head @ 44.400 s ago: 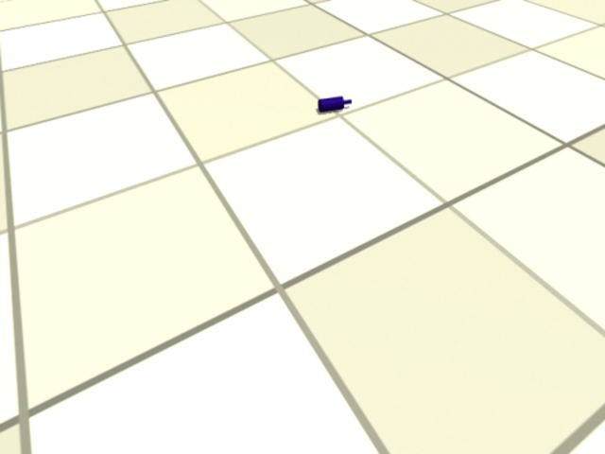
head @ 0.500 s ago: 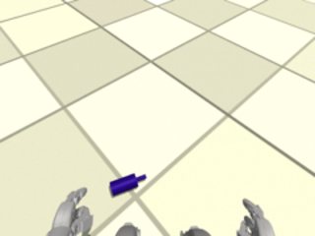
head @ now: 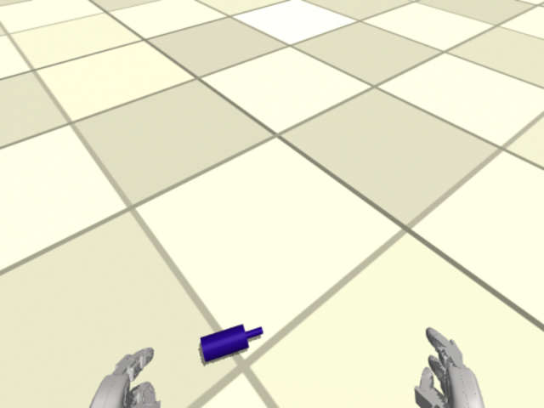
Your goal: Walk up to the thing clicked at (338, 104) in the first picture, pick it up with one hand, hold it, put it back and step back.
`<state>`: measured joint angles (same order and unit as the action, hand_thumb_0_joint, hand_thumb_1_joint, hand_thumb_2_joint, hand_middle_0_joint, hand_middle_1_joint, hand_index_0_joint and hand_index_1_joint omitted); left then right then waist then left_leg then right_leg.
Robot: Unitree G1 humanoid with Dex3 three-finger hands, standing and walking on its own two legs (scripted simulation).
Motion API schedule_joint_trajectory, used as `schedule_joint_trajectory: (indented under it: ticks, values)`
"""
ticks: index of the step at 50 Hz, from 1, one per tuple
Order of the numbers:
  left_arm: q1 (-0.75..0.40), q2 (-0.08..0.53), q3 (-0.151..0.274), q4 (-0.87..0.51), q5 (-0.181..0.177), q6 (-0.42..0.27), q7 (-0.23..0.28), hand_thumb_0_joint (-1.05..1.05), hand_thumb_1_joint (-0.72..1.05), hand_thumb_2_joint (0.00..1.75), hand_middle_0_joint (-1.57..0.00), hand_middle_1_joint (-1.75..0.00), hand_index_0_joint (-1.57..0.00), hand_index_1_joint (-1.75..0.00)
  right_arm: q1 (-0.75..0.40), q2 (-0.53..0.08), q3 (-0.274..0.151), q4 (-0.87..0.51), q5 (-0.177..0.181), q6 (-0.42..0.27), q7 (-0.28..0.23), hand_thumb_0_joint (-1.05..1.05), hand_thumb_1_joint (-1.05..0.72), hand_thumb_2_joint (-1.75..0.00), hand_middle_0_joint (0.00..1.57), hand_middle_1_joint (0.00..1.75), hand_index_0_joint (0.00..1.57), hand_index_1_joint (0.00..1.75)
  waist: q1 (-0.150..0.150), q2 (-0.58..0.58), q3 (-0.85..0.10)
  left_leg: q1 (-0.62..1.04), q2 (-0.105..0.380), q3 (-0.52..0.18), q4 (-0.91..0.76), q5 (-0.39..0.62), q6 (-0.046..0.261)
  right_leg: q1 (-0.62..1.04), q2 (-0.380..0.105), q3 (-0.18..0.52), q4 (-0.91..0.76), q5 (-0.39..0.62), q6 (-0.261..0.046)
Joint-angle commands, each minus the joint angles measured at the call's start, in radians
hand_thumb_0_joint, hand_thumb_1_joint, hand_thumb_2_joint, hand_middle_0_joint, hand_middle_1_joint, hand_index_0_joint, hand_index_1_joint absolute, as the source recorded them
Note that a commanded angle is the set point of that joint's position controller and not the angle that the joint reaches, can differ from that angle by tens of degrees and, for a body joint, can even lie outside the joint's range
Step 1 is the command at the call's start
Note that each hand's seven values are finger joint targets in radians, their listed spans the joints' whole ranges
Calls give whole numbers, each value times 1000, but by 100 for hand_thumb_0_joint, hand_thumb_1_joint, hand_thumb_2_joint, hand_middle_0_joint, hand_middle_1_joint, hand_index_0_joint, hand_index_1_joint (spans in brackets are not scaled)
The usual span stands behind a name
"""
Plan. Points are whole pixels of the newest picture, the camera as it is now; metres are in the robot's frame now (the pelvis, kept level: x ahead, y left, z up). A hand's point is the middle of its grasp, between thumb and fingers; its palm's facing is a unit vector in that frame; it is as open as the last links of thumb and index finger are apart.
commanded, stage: home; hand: left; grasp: from above
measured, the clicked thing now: (233, 339) +0.48 +0.15 -0.67
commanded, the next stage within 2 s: stand in 1.66 s
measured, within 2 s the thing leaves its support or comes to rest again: neither
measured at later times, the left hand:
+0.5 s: hand out of the picture +0.16 +0.18 -0.05, palm faces +0.04 -0.98 -0.19, open 7.4 cm
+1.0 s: hand out of the picture +0.16 +0.18 -0.05, palm faces +0.04 -0.98 -0.20, open 7.4 cm
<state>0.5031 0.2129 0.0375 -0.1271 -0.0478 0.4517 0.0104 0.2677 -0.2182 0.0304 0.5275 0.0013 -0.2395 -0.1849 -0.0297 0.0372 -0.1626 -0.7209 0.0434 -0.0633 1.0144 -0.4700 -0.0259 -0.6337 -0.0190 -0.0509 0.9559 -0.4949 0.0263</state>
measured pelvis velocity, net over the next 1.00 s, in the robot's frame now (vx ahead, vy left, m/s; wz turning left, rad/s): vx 0.00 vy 0.00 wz -0.01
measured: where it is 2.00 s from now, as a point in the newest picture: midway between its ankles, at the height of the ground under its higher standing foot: outside the picture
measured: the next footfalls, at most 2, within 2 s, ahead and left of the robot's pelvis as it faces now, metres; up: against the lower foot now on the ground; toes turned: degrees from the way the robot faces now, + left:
none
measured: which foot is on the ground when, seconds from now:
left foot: down 0.00-1.00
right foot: down 0.00-1.00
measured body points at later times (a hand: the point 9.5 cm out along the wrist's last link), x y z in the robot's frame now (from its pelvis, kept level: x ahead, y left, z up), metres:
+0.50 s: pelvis -0.01 +0.00 +0.00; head +0.01 +0.00 +0.45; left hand +0.15 +0.23 -0.03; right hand +0.15 -0.25 -0.06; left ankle +0.02 +0.13 -0.68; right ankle -0.01 -0.14 -0.68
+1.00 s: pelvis +0.00 +0.00 +0.00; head +0.02 +0.01 +0.45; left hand +0.16 +0.23 -0.03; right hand +0.16 -0.25 -0.06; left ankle +0.02 +0.13 -0.68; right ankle -0.01 -0.14 -0.68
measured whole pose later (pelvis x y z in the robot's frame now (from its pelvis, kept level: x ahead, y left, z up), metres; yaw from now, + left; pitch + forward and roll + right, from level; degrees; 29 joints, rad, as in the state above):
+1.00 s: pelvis +0.00 +0.00 +0.00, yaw +0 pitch +10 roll -3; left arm 0.51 0.22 0.03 -0.14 -0.05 0.45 0.01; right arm 0.29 -0.22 0.03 0.55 0.00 -0.24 -0.19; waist -0.03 0.04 -0.16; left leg -0.72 0.05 -0.06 1.02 -0.47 -0.02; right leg -0.64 -0.01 -0.04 0.96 -0.49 0.03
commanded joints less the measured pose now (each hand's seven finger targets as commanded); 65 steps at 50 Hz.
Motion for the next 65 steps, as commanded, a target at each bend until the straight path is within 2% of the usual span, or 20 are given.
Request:
schedule_joint_trajectory:
  ticks: [1, 2, 4, 9, 11, 14, 18, 23, 25, 29, 35, 37, 42, 45, 49, 51, 59, 61, 62, 65]
  values:
    - [-15, 105, 56, -195, 5, -50, 16, 0, 90, 90, -20, -30, -20, -30, -43, -124, -53, -149, 0, -58, -11, 0, -90, -90, 20, 30, 20, 30, -10, 24, -87, 157, -38, 27, -163, 222, 32, 19, 38, -23, -159, 226, -20]
    - [-17, 103, 53, -187, 4, -50, 16, 0, 90, 90, -20, -30, -20, -30, -48, -123, -52, -150, 0, -56, -11, 0, -90, -90, 20, 30, 20, 30, -11, 15, -63, 142, -38, 27, -164, 205, 33, 11, 38, -24, -166, 210, -19]
    - [-22, 110, 62, -197, 3, -49, 17, 0, 90, 90, -20, -30, -20, -30, -45, -124, -54, -148, 1, -58, -12, 0, -90, -90, 20, 30, 20, 30, -9, 6, -96, 157, -38, 26, -159, 229, 33, 28, 37, -21, -163, 229, -19]
    - [-18, 101, 49, -179, 3, -47, 13, 0, 90, 90, -20, -30, -20, -30, -48, -127, -53, -147, 0, -60, -10, 0, -90, -90, 20, 30, 20, 30, -9, 23, -58, 148, -28, 7, -191, 155, 29, -7, 44, -32, -160, 161, -22]
    - [-32, 106, 60, -191, -4, -49, 14, 0, 90, 90, -20, -30, -20, -30, -51, -129, -52, -153, 3, -61, -11, 0, -90, -90, 20, 30, 20, 30, -11, 0, -54, 138, -30, 9, -186, 145, 33, -2, 42, -30, -170, 151, -20]
    - [-2, 99, 54, -175, -4, -49, 13, 0, 90, 90, -20, -30, -20, -30, -48, -123, -52, -151, 1, -63, -13, 0, -90, -90, 20, 30, 20, 30, -6, -13, -62, 128, -36, 30, -166, 171, 34, 9, 39, -22, -175, 173, -17]
    - [-29, 110, 62, -193, -2, -51, 13, 0, 90, 90, -20, -30, -20, -30, -44, -125, -54, -148, 0, -67, -13, 0, -90, -90, 20, 30, 20, 30, -14, -2, -77, 132, -36, 29, -162, 164, 36, 6, 38, -19, -175, 171, -16]
    - [-32, 117, 68, -212, -1, -54, 14, 0, 90, 90, -20, -30, -20, -30, -46, -127, -56, -145, 1, -70, -14, 0, -90, -90, 20, 30, 20, 30, -4, 19, -58, 129, -30, 19, -186, 114, 31, -11, 40, -24, -167, 121, -21]
    - [-17, 104, 50, -178, 1, -51, 11, 0, 90, 90, -20, -30, -20, -30, -45, -125, -53, -146, 3, -68, -14, 0, -90, -90, 20, 30, 20, 30, -11, 10, -47, 126, -31, 20, -180, 127, 32, -16, 40, -23, -170, 132, -20]
    - [-19, 119, 65, -206, -4, -53, 13, 0, 90, 90, -20, -30, -20, -30, -42, -129, -56, -146, 3, -71, -17, 0, -90, -90, 20, 30, 20, 30, -10, 0, -76, 133, -36, 36, -163, 152, 35, 3, 37, -15, -176, 157, -17]
    - [-6, 102, 49, -182, -1, -46, 13, 0, 90, 90, -20, -30, -20, -30, -47, -119, -51, -147, 3, -70, -16, 0, -90, -90, 20, 30, 20, 30, -8, -2, -61, 122, -37, 35, -160, 160, 34, 1, 36, -16, -172, 163, -17]
    - [-27, 124, 67, -222, -3, -52, 14, 0, 90, 90, -20, -30, -20, -30, -38, -130, -60, -145, 1, -72, -19, 0, -90, -90, 20, 30, 20, 30, -14, -4, -102, 146, -35, 36, -149, 203, 36, 23, 36, -14, -165, 209, -14]
    - [-18, 110, 55, -196, -4, -50, 13, 0, 90, 90, -20, -30, -20, -30, -38, -128, -58, -140, 1, -67, -17, 0, -90, -90, 20, 30, 20, 30, -13, 3, -80, 140, -32, 23, -160, 186, 34, 5, 39, -19, -160, 190, -18]
    - [-2, 116, 61, -190, -2, -49, 15, 0, 90, 90, -20, -30, -20, -30, -38, -123, -56, -142, 2, -64, -17, 0, -90, -90, 20, 30, 20, 30, -8, -17, -99, 138, -38, 37, -137, 236, 37, 28, 35, -13, -166, 243, -13]
    - [-12, 104, 46, -187, 0, -44, 15, 0, 90, 90, -20, -30, -20, -30, -46, -126, -55, -145, 3, -62, -15, 0, -90, -90, 20, 30, 20, 30, -14, -7, -64, 135, -35, 37, -153, 194, 36, 9, 36, -15, -170, 202, -14]
    - [-30, 123, 63, -220, 1, -51, 19, 0, 90, 90, -20, -30, -20, -30, -47, -123, -56, -146, 1, -61, -16, 0, -90, -90, 20, 30, 20, 30, -6, 7, -72, 129, -35, 34, -158, 181, 34, 16, 36, -18, -169, 186, -17]
    - [-7, 110, 51, -198, 0, -43, 18, 0, 90, 90, -20, -30, -20, -30, -42, -121, -56, -149, 2, -59, -14, 0, -90, -90, 20, 30, 20, 30, -7, 8, -77, 133, -33, 31, -156, 204, 33, 17, 37, -20, -163, 206, -19]
    - [-21, 123, 61, -223, 1, -45, 18, 0, 90, 90, -20, -30, -20, -30, -40, -130, -61, -150, 1, -60, -13, 0, -90, -90, 20, 30, 20, 30, -8, 26, -79, 138, -28, 17, -174, 171, 31, 6, 41, -25, -155, 175, -22]
    - [-32, 116, 48, -217, 1, -45, 17, 0, 90, 90, -20, -30, -20, -30, -46, -128, -57, -147, 2, -60, -12, 0, -90, -90, 20, 30, 20, 30, -11, 38, -46, 130, -27, 17, -182, 138, 30, -16, 42, -27, -158, 145, -23]
    - [-13, 114, 55, -215, -1, -43, 17, 0, 90, 90, -20, -30, -20, -30, -44, -128, -60, -155, 2, -61, -11, 0, -90, -90, 20, 30, 20, 30, -5, 25, -74, 136, -23, 8, -181, 160, 28, -2, 44, -30, -150, 162, -23]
